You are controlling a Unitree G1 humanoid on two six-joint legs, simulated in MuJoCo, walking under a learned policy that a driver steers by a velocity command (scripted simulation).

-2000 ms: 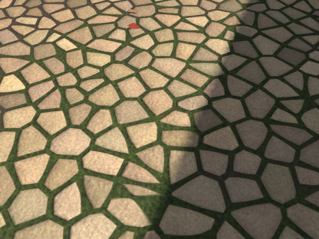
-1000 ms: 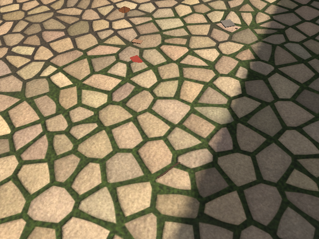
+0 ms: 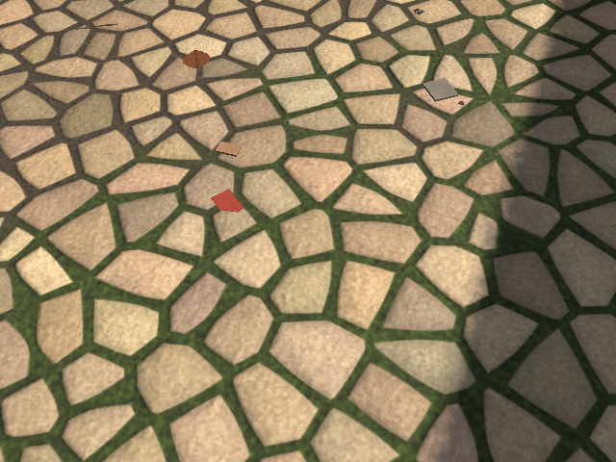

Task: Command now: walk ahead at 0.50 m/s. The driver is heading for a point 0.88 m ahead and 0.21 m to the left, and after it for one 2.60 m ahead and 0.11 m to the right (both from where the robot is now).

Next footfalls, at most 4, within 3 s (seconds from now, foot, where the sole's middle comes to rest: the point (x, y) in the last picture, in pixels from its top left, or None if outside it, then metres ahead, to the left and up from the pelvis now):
0.44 left None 0.41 0.15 -0.77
0.94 right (319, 345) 0.74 0.03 -0.77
1.40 left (182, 314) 0.83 0.37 -0.77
1.80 right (286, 298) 0.87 0.11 -0.77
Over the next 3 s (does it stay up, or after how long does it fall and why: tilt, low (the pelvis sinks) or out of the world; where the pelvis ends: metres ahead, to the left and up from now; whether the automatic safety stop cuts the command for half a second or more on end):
stays up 0.81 0.16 0.01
